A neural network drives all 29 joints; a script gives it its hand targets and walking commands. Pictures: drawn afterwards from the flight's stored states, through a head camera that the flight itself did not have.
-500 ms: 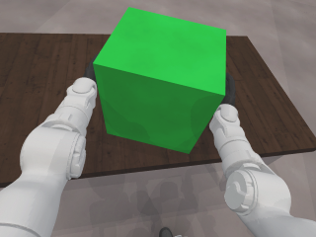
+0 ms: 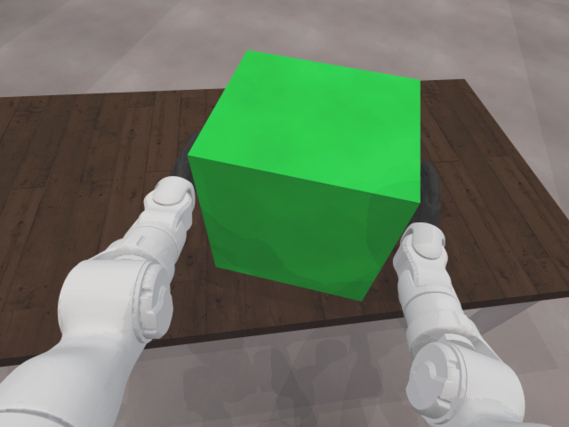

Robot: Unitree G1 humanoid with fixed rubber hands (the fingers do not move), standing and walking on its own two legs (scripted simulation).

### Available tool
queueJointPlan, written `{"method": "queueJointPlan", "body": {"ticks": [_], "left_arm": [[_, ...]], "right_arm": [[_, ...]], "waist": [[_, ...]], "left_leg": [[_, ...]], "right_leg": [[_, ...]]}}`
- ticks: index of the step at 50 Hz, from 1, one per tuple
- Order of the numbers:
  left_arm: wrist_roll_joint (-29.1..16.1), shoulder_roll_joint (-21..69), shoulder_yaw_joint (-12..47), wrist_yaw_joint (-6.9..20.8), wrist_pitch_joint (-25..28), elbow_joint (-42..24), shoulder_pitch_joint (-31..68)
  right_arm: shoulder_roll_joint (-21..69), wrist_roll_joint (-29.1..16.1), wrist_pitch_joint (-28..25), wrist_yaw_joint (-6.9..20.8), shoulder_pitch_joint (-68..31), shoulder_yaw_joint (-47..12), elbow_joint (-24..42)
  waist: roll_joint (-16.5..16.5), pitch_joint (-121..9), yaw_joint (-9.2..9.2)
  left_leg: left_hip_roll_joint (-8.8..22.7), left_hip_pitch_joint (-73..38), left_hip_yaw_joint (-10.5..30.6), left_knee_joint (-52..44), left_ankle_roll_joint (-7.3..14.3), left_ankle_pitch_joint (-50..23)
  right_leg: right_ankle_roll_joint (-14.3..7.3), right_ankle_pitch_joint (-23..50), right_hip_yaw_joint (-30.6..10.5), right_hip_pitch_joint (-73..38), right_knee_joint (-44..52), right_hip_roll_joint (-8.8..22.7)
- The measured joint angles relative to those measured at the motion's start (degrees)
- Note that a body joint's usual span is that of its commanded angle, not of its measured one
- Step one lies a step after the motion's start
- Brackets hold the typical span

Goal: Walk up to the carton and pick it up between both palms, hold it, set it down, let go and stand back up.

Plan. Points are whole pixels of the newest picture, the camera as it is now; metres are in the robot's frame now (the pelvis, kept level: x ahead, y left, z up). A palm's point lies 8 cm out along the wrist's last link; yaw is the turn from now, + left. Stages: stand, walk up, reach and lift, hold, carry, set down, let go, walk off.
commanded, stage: reach and lift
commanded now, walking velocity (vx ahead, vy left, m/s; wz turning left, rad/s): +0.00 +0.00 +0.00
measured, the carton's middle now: (307, 182) +0.45 -0.11 +0.05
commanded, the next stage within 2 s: none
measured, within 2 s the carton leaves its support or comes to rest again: leaves its support in 0.98 s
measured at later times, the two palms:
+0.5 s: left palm (187, 179) +0.47 +0.07 +0.07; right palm (421, 217) +0.35 -0.25 +0.06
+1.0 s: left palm (187, 173) +0.47 +0.07 +0.09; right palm (422, 218) +0.35 -0.26 +0.06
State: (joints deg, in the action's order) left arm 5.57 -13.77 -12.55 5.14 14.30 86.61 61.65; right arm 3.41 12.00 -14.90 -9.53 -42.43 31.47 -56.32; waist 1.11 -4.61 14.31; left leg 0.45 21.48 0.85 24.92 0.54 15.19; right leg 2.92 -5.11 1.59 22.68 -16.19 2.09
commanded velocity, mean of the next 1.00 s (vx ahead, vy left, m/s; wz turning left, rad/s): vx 0.00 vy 0.00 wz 0.00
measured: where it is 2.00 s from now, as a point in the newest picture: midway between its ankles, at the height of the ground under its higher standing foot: outside the picture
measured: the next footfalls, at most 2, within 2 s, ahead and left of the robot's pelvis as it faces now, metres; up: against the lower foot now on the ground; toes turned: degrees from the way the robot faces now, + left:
none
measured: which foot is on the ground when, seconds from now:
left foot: down 0.00-1.00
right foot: down 0.00-1.00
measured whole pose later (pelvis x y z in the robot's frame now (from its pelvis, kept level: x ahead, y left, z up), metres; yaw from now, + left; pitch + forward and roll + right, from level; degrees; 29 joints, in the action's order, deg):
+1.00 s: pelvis -0.01 +0.00 +0.00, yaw -1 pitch +16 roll -2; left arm 3.5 -13.0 -3.3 0.8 17.2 89.3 64.4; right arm -1.0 7.0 -23.1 -11.0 -45.8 28.6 -67.6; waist 3.4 -9.4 12.0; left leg 1.0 28.1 0.4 26.0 0.5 14.1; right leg 2.3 -2.6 2.7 28.4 -14.9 1.8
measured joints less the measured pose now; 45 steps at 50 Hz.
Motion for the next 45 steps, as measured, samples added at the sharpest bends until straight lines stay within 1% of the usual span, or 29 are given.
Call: {"method": "queueJointPlan", "body": {"ticks": [8,20,22,25,31,35,40,45], "left_arm": [[-0.1,0.6,0.3,-0.8,-0.1,-0.2,0.1],[0.0,0.6,0.3,-1.5,0.2,0.0,0.8],[0.8,0.6,-1.5,-1.5,0.6,1.0,1.5],[1.6,0.7,-2.0,-1.7,1.0,0.8,1.6],[2.1,0.5,-0.9,-1.9,1.3,0.1,1.3],[2.1,0.5,1.1,-2.4,1.6,-0.1,1.0],[1.5,0.6,4.2,-3.4,2.6,0.5,0.9],[-0.1,0.6,7.1,-4.0,3.1,1.7,1.4]], "right_arm": [[-0.7,-1.2,-0.5,-0.3,-0.5,0.0,-1.7],[-0.7,-1.5,-1.0,-0.8,-1.5,0.7,-2.4],[-0.3,-0.3,-0.6,-0.8,-1.5,1.3,-1.5],[0.5,2.2,0.0,-0.4,-1.5,3.2,0.2],[0.6,3.1,-0.7,-0.3,-2.1,4.1,-0.5],[-0.2,2.3,-3.0,-0.6,-2.3,3.6,-3.0],[-1.8,0.1,-6.5,-0.7,-2.5,1.9,-7.2],[-3.3,-2.5,-8.1,-1.1,-3.2,-0.4,-10.5]], "waist": [[-0.4,0.2,-0.17],[-0.5,0.2,-0.26],[-0.7,0.4,-0.61],[-0.8,-0.1,-0.58],[-0.2,-0.6,-0.72],[0.3,-1.8,-0.97],[1.0,-3.3,-1.55],[1.6,-4.2,-1.87]], "left_leg": [[0.1,-0.1,-0.2,0.5,0.1,0.4],[0.2,1.0,-0.3,0.8,0.1,0.1],[0.1,1.0,-0.6,0.4,0.4,-0.2],[-0.4,1.3,-0.8,-0.8,0.6,-1.0],[-0.3,2.2,-1.1,-0.9,0.5,-1.3],[-0.1,3.5,-1.1,-0.2,0.2,-1.0],[0.4,5.0,-0.8,0.8,0.0,-0.7],[0.6,5.9,-0.5,1.1,-0.1,-0.7]], "right_leg": [[0.1,0.3,0.1,-0.5,0.6,0.0],[0.0,1.0,0.4,0.4,0.9,0.0],[0.0,1.1,0.2,0.6,0.9,0.0],[0.1,1.2,0.1,1.5,0.8,0.5],[0.1,2.0,0.0,2.1,1.6,0.5],[0.0,2.2,0.2,3.1,1.7,0.3],[-0.3,2.2,0.7,4.2,1.5,-0.1],[-0.5,2.3,1.0,4.9,1.4,-0.3]]}}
